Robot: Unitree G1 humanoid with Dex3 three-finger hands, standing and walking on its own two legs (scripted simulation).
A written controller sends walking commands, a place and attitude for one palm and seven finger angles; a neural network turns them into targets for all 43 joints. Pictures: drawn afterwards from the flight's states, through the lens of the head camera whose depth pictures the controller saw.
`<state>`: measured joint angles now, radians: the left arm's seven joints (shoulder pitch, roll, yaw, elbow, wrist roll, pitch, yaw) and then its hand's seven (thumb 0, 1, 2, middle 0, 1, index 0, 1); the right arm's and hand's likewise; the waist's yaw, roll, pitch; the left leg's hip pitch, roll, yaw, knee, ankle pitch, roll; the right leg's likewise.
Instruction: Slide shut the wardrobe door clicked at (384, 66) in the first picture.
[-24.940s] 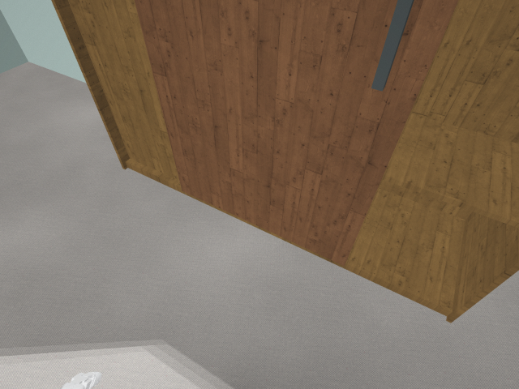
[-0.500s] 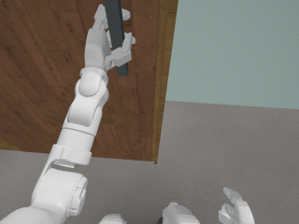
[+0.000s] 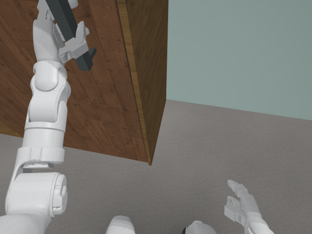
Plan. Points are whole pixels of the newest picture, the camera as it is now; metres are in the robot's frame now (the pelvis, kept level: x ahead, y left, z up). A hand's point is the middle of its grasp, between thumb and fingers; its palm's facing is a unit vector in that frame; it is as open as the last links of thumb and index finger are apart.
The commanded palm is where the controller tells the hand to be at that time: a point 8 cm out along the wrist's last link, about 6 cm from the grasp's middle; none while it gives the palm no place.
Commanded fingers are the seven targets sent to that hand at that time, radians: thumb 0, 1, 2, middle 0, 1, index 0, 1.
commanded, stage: stop walking and hold the door there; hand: left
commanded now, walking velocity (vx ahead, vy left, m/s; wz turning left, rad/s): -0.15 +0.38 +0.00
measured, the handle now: (76, 26) +0.47 +0.25 +0.23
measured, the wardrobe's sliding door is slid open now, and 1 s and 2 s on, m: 0.00 0.00 0.00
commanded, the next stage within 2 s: none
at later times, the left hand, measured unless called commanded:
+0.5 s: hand (80, 39) +0.43 +0.22 +0.23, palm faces +0.37 -0.91 -0.15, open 6.6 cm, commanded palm +0.39 +0.27 +0.22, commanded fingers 0.00 0.90 0.90 -0.45 -1.40 -0.45 -1.40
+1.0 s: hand (78, 40) +0.43 +0.23 +0.23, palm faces +0.32 -0.93 -0.16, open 6.5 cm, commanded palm +0.39 +0.28 +0.22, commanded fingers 0.00 0.90 0.90 -0.45 -1.40 -0.45 -1.40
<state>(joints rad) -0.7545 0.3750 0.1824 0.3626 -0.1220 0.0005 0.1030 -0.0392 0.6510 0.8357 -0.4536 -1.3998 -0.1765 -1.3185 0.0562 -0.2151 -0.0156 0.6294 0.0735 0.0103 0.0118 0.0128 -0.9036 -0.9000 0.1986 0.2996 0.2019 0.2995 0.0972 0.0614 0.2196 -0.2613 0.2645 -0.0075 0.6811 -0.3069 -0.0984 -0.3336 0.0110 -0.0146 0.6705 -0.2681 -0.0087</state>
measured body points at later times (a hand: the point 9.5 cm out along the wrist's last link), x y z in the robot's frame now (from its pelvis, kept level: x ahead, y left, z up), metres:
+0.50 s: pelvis +0.00 -0.02 +0.02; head +0.01 -0.02 +0.47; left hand +0.40 +0.27 +0.24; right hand +0.13 -0.31 -0.07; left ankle +0.01 +0.06 -0.72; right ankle +0.05 -0.12 -0.72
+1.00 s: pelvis +0.01 +0.00 +0.02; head +0.00 +0.00 +0.47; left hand +0.41 +0.28 +0.24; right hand +0.11 -0.28 -0.08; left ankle +0.01 +0.06 -0.72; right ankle +0.05 -0.12 -0.72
